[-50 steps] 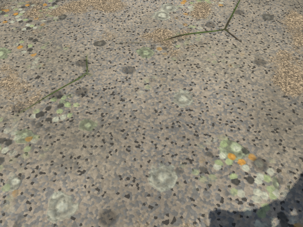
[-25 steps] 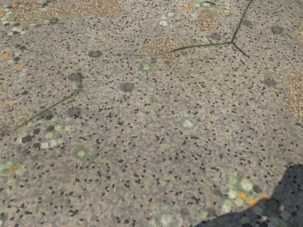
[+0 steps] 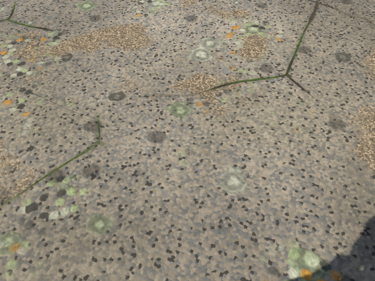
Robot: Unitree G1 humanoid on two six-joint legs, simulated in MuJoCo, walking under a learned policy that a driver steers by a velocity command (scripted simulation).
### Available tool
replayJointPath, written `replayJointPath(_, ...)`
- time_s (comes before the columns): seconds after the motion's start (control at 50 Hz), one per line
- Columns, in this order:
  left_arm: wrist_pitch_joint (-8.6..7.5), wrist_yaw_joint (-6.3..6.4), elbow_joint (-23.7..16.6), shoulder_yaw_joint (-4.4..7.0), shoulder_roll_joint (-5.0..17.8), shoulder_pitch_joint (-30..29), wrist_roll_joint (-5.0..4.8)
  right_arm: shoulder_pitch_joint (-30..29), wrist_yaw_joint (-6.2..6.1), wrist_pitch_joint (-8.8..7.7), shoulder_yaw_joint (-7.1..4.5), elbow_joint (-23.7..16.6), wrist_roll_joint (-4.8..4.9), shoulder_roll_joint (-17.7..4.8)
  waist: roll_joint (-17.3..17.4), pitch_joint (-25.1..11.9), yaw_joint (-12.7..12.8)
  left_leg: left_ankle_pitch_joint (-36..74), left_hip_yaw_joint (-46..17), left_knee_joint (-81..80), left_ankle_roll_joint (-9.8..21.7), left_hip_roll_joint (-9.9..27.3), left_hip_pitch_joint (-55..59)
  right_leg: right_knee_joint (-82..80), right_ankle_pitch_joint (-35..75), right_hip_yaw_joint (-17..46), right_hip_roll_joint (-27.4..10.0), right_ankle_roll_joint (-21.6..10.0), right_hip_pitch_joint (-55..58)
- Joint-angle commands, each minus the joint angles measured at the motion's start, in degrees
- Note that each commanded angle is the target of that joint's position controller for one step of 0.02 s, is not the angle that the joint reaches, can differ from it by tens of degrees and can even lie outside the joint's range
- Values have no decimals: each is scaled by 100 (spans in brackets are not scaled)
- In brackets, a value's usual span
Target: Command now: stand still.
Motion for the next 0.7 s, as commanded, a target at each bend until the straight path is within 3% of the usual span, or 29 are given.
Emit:
replayJointPath(0.02,-13,16,-102,104,646,267,-6,30,-30,-15,-90,-149,16,-512,-26,-294,13,1321,-222,-180,198,224,641,-494,1455,170,-205,-180,-256)
replayJointPath(0.08,7,16,-74,97,611,270,-5,42,-50,18,-98,-83,22,-526,-17,-256,4,1386,-230,-162,185,235,679,-502,1539,143,-181,-176,-223)
replayJointPath(0.1,20,16,7,93,561,405,-12,145,-53,32,-87,1,25,-467,-38,-372,15,826,-137,-138,187,156,723,-558,974,92,-133,-201,-149)
replayJointPath(0.14,54,26,25,158,711,437,-83,144,-56,54,-128,48,84,-516,-225,-38,14,-1174,81,126,244,-79,329,-668,-948,228,-140,-455,-403)
replayJointPath(0.16,39,33,-15,184,774,447,-107,60,-55,26,-136,10,93,-527,-317,277,45,-1862,75,221,275,-105,-87,-833,-1781,494,-300,-623,-541)
replayJointPath(0.2,-89,27,-5,248,956,767,-174,-235,-10,-154,-109,-141,132,-386,-687,714,206,-1795,156,829,292,-136,-968,-1370,-2550,1482,-960,-1027,-295)
replayJointPath(0.22,-164,16,23,303,1115,864,-193,-350,36,-264,-91,-215,156,-289,-986,847,224,-1369,208,1239,323,-121,-1332,-1641,-2523,2147,-1439,-1284,-62)
replayJointPath(0.24,-236,6,19,320,1117,846,-184,-447,85,-362,-86,-279,162,-273,-1046,945,207,-1204,59,1425,402,34,-1524,-1671,-2073,2488,-1727,-1422,15)
replayJointPath(0.26,-293,-11,-19,310,1040,751,-166,-407,134,-439,-99,-291,173,-295,-1002,895,112,-1239,-4,1388,477,114,-1524,-1546,-1441,2446,-1784,-1412,113)
replayJointPath(0.28,-319,-40,-78,304,987,590,-178,-217,172,-489,-113,-237,188,-301,-940,780,-40,-1249,38,1037,535,119,-1201,-1354,-927,2154,-1679,-1298,88)
replayJointPath(0.32,-302,-87,-302,293,947,7,-200,831,183,-503,-235,184,206,-454,-633,438,-563,-618,47,57,597,-37,788,-676,-132,1150,-1013,-836,-898)
replayJointPath(0.34,-338,-96,-498,242,781,-317,-184,1570,154,-508,-386,367,173,-894,311,231,-840,-840,-1245,-647,880,666,1740,925,706,256,-319,-433,-1731)
replayJointPath(0.36,-438,-72,-704,167,444,-292,-147,2287,207,-518,-533,502,171,-1510,1881,-167,-971,-937,-3665,-1605,1662,1927,2724,2868,-468,-279,397,-88,-2917)
replayJointPath(0.38,-511,-87,-749,219,630,-427,-202,2021,222,-587,-338,436,62,-1003,1247,-61,-747,-759,-4211,-1682,1779,2250,2680,3985,-1285,408,198,-193,-3540)
replayJointPath(0.4,-547,-141,-687,229,645,-296,-311,1630,210,-635,-239,312,43,-672,760,181,-513,-376,-3479,-1527,1560,2165,2546,4430,-909,632,-70,-380,-3808)
replayJointPath(0.44,-535,-173,-570,272,629,-229,-301,1203,240,-657,-146,153,40,-491,251,273,-278,442,-2119,-1605,1121,1751,2233,4049,63,646,-404,-565,-3730)
replayJointPath(0.46,-491,-188,-558,324,670,-252,-263,1173,232,-631,-89,160,21,-346,315,247,-218,956,-1513,-1640,906,1521,2100,3751,350,595,-494,-583,-3498)
replayJointPath(0.48,-435,-219,-543,326,566,-220,-263,1267,211,-596,-66,186,-15,-302,447,203,-205,1252,-1133,-1674,802,1391,1982,3559,517,540,-487,-556,-3310)
replayJointPath(0.52,-328,-264,-604,299,373,-369,-237,1442,141,-565,-69,227,-74,-414,394,241,-207,1641,-698,-1809,809,1330,1833,3270,824,459,-423,-441,-3331)
replayJointPath(0.58,-287,-289,-973,216,244,-1066,-190,1267,39,-556,-100,125,-117,-646,292,497,-231,1679,-193,-2121,789,1280,1384,2085,1504,337,-345,-322,-3271)
replayJointPath(0.7,-271,-493,-1530,105,259,-2041,-171,1638,-19,-517,-154,156,6,-768,275,736,-389,2284,586,-2094,679,1457,1741,794,1941,-277,-211,-538,-2878)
